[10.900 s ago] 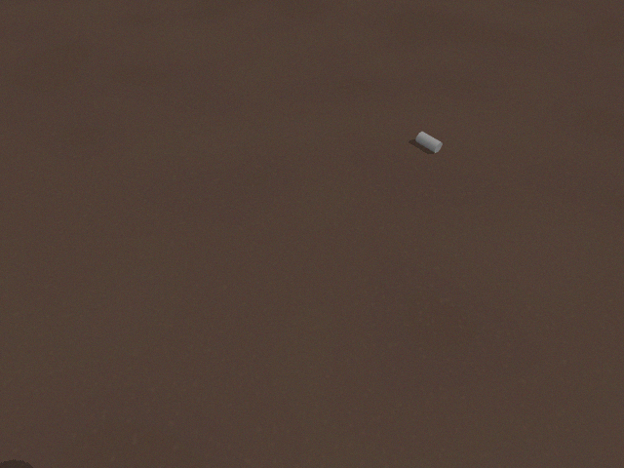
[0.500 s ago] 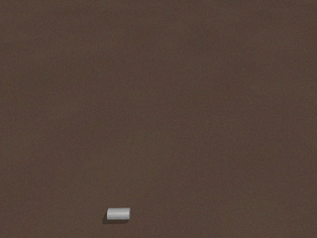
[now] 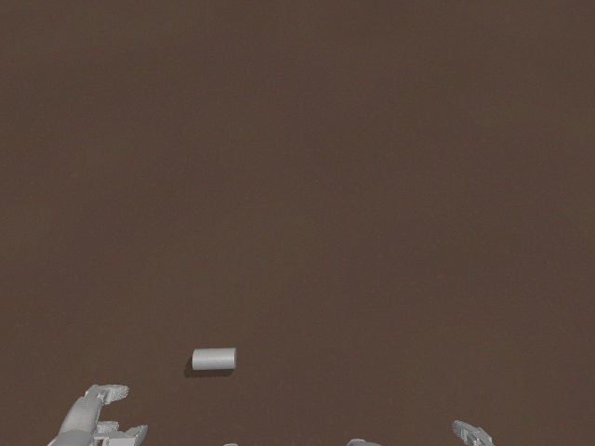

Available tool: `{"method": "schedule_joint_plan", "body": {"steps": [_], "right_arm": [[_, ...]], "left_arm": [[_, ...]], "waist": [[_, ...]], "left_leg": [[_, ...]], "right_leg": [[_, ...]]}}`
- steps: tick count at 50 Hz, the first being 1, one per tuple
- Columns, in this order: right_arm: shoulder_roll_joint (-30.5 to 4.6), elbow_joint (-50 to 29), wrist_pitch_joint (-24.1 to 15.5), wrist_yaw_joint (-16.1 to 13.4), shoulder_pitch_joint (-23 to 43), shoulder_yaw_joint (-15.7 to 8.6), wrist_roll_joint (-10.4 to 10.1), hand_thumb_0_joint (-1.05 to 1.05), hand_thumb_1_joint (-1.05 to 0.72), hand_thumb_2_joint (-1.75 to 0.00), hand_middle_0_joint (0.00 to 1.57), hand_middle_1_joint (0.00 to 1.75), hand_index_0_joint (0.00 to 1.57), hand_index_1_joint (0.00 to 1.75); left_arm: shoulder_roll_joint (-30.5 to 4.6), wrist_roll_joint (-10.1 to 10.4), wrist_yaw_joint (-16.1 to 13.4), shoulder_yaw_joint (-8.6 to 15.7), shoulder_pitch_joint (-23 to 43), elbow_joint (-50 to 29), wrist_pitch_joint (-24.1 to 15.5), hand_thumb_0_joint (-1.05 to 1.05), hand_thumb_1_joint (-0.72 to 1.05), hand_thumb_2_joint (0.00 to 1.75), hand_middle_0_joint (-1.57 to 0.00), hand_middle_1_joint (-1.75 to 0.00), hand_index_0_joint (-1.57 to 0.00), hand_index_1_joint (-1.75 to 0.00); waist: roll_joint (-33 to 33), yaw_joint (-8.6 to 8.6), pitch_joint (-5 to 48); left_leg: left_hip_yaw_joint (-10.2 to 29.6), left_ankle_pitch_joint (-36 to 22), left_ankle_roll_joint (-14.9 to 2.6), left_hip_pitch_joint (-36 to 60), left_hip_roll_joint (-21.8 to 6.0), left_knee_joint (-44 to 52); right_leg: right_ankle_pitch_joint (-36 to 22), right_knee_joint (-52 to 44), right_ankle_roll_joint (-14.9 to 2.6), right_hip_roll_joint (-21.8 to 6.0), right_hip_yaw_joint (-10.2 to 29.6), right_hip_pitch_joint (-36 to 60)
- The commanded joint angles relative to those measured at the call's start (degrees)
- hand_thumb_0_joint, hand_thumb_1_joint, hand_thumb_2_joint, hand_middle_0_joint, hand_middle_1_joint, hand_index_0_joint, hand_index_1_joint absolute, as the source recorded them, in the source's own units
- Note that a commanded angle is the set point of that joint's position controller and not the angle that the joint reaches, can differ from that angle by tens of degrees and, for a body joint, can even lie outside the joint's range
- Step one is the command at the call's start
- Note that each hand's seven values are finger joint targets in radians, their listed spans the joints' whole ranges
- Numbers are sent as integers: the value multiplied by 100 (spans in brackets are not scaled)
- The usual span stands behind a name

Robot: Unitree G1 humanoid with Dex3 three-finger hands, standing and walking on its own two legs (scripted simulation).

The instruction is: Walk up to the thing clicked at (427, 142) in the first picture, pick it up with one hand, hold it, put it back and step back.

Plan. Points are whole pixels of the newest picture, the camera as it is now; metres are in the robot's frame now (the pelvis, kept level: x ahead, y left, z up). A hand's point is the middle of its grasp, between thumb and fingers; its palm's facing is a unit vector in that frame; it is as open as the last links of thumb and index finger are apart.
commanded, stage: rise first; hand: left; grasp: from above
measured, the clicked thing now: (215, 358) +0.41 +0.23 -0.73
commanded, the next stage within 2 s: none
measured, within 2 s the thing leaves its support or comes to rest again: neither
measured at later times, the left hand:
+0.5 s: hand out of the picture +0.13 +0.27 -0.23, palm faces -0.20 -0.85 -0.48, open 14.1 cm
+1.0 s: hand (157, 402) +0.24 +0.30 -0.44, palm faces -0.47 -0.39 -0.79, open 13.7 cm
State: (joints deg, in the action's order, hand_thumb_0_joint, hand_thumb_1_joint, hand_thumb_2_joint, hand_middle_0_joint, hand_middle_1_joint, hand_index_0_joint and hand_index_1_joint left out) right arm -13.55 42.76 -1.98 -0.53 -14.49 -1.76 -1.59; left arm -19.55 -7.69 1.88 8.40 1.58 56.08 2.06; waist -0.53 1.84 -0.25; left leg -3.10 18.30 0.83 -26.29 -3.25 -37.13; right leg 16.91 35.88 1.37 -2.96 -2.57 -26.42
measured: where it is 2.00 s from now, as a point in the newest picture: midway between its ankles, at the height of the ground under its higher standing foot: outside the picture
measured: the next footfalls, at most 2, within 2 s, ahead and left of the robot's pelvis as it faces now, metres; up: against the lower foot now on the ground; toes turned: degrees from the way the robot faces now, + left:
none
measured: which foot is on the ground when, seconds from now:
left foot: down 0.00-1.00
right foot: down 0.00-1.00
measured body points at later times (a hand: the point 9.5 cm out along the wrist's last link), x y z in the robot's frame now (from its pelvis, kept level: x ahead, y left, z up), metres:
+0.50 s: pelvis -0.01 +0.00 -0.09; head +0.10 +0.02 +0.35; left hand +0.14 +0.31 -0.20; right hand +0.17 -0.24 -0.18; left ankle +0.00 +0.13 -0.72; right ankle +0.01 -0.14 -0.72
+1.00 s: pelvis -0.08 +0.00 -0.30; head +0.13 +0.01 +0.10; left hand +0.27 +0.32 -0.39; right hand +0.09 -0.27 -0.44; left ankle +0.00 +0.13 -0.72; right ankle +0.01 -0.14 -0.72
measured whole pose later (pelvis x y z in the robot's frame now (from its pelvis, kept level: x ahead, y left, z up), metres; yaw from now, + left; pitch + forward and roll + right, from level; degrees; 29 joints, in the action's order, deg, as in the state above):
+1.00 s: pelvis -0.08 +0.00 -0.30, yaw -1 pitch +34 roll -3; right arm -16.6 39.0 -7.6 3.8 -4.2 -4.8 1.4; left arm -30.6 -46.3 -5.4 8.9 21.9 48.2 -11.2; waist 1.2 1.1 7.5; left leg 3.0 39.4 0.5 -109.8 -3.4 -114.9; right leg 38.2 112.6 1.0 -4.4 -1.7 -108.3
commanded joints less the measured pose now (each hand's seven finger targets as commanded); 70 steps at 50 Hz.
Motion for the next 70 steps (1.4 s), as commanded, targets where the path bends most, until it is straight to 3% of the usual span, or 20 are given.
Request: {"method": "schedule_joint_plan", "body": {"steps": [1, 7, 8, 9, 11, 13, 15, 16, 19, 22, 26, 29, 35, 38, 40, 42, 46, 53, 61, 70], "right_arm": [[-1005, -964, -261, -12, 150, -351, 19, 0, -87, -89, 20, 30, 20, 30], [-927, -1240, -509, -14, -9, -419, 80, 0, -90, -90, 20, 30, 20, 30], [-952, -1250, -528, -41, -14, -423, 75, 0, -88, -90, 20, 30, 20, 30], [-921, -1365, -571, -53, 34, -445, 70, 0, -89, -90, 20, 30, 20, 30], [-932, -1333, -615, -92, 33, -449, 89, 0, -86, -89, 20, 30, 20, 30], [-914, -1388, -674, -106, 77, -450, 105, 0, -86, -89, 20, 30, 20, 30], [-906, -1399, -728, -112, 135, -436, 122, 0, -87, -89, 20, 30, 20, 30], [-900, -1489, -762, -104, 202, -429, 119, 0, -87, -89, 20, 30, 20, 30], [-891, -1508, -811, -99, 213, -435, 139, 0, -86, -89, 20, 30, 20, 30], [-872, -1613, -907, -73, 367, -395, 138, 0, -88, -90, 20, 30, 20, 30], [-938, -1538, -1034, -26, 460, -417, 165, 0, -86, -89, 20, 30, 20, 30], [-1003, -1454, -1099, 40, 437, -468, 154, 0, -87, -89, 20, 30, 20, 30], [-1177, -1307, -1078, 172, 566, -551, 136, 0, -89, -90, 20, 30, 20, 30], [-1248, -1163, -985, 239, 519, -626, 153, 0, -92, -91, 20, 30, 20, 30], [-1253, -1053, -928, 286, 494, -662, 184, 0, -92, -91, 20, 30, 20, 30], [-1324, -967, -890, 301, 439, -711, 218, 0, -92, -91, 20, 30, 20, 30], [-1338, -873, -773, 338, 313, -727, 270, 0, -93, -91, 20, 30, 20, 30], [-1400, -683, -557, 376, 117, -671, 340, 0, -87, -89, 20, 30, 20, 30], [-1459, -467, -303, 463, 34, -568, 483, 0, -88, -90, 20, 30, 20, 30], [-1532, -264, -100, 584, -108, -536, 678, 0, -90, -90, 20, 30, 20, 30]], "left_arm": [[-1016, -227, -150, 278, -235, -662, 229, 0, -49, 97, -11, -102, -10, -103], [-1032, -456, -196, 405, -338, -1908, 87, 0, -57, 101, -8, -107, -7, -108], [-1147, -496, -228, 570, -709, -1651, 144, 0, -56, 101, -7, -107, -6, -108], [-962, -516, -201, 320, -388, -2331, 108, 0, -57, 102, -8, -105, -6, -107], [-1063, -571, -233, 492, -887, -2112, 232, 0, -57, 102, -6, -105, -4, -107], [-947, -629, -210, 335, -919, -2598, 293, 0, -56, 101, -6, -106, -4, -107], [-1034, -698, -221, 476, -1242, -2530, 399, 0, -58, 102, -6, -105, -5, -107], [-892, -695, -192, 317, -1212, -2898, 401, 0, -56, 101, -6, -106, -4, -107], [-938, -817, -203, 387, -1519, -2941, 478, 0, -55, 98, -6, -106, -6, -106], [-970, -995, -234, 262, -937, -3297, 403, 0, -56, 98, -7, -107, -7, -107], [-1243, -1485, -297, 370, -435, -2729, 68, 0, -52, 97, -8, -104, -8, -105], [-1125, -1857, -271, 115, -204, -2588, -281, 0, -50, 94, -10, -104, -10, -104], [-2014, -2700, -603, 609, 495, -2261, -884, 0, -46, 90, -14, -103, -15, -102], [-2177, -3056, -696, 610, 898, -2162, -993, 0, -50, 93, -14, -104, -14, -103], [-2008, -3231, -718, 368, 1380, -2003, -1073, 0, -49, 93, -14, -102, -15, -102], [-2412, -3450, -776, 546, 1959, -2036, -1219, 0, -50, 94, -14, -102, -14, -101], [-2662, -3793, -903, 558, 2628, -1760, -1403, 0, -48, 93, -17, -98, -17, -99], [-3174, -4417, -1109, 596, 3666, -1118, -1651, 0, -46, 98, -12, -99, -11, -99], [-3565, -5036, -1466, 543, 4330, -46, -1925, 0, -54, 103, -6, -100, -6, -101], [-3686, -5724, -1920, 408, 5023, 408, -2011, 0, -56, 103, -6, -98, -5, -98]], "waist": [[127, -177, 1084], [488, -119, 1799], [309, -111, 1807], [325, -44, 1862], [296, -52, 1793], [336, -14, 1986], [331, -37, 1851], [395, -41, 1894], [437, -50, 1989], [457, 90, 2099], [369, 111, 2189], [430, 109, 2652], [552, -178, 3581], [630, -184, 4047], [612, -21, 4051], [703, -76, 4279], [574, -73, 4560], [481, 29, 4609], [648, 220, 3974], [1119, 336, 4117]], "left_leg": [[122, -956, -55, -215, 310, -133], [207, -832, -55, -717, 236, -1031], [221, -774, -76, -858, 232, -1130], [244, -769, -73, -876, 216, -1201], [228, -610, -87, -1108, 221, -1390], [270, -631, -81, -1171, 198, -1553], [318, -382, -81, -1451, 188, -1650], [368, -460, -55, -1473, 166, -1696], [410, -461, -54, -1691, 157, -1976], [407, -424, -83, -2096, 166, -2445], [403, -4, -111, -3022, 224, -3240], [435, 76, -91, -3475, 238, -3759], [410, -175, -119, -4375, 280, -4871], [445, -490, -127, -4548, 263, -5344], [473, -269, -130, -4882, 251, -5629], [550, 132, -112, -5082, 229, -5841], [453, 573, -150, -5622, 254, -6304], [436, 1248, -226, -6351, 296, -6855], [543, 2078, -268, -7116, 327, -7200], [591, 1538, -212, -6969, 336, -7602]], "right_leg": [[-606, 145, -252, 313, -124, 21], [-488, 1155, -257, 258, -47, -844], [-454, 1229, -236, 255, -38, -913], [-459, 1320, -234, 272, -36, -1072], [-325, 1411, -213, 255, -18, -1213], [-344, 1595, -216, 256, -10, -1373], [-102, 1719, -216, 258, -27, -1557], [-129, 1865, -227, 265, -50, -1667], [-74, 2165, -232, 268, -60, -1968], [-64, 2558, -245, 260, -18, -2485], [249, 3313, -240, 223, 26, -3337], [316, 3887, -247, 194, 67, -3889], [137, 4990, -274, 158, 116, -4761], [-49, 5474, -287, 150, 78, -5151], [133, 5700, -287, 151, 46, -5576], [461, 5968, -282, 128, 7, -5877], [762, 6229, -266, 124, -6, -6062], [1387, 6662, -264, 149, -125, -6622], [2078, 7145, -273, 189, -290, -7504], [1536, 7676, -319, 170, -408, -8013]]}}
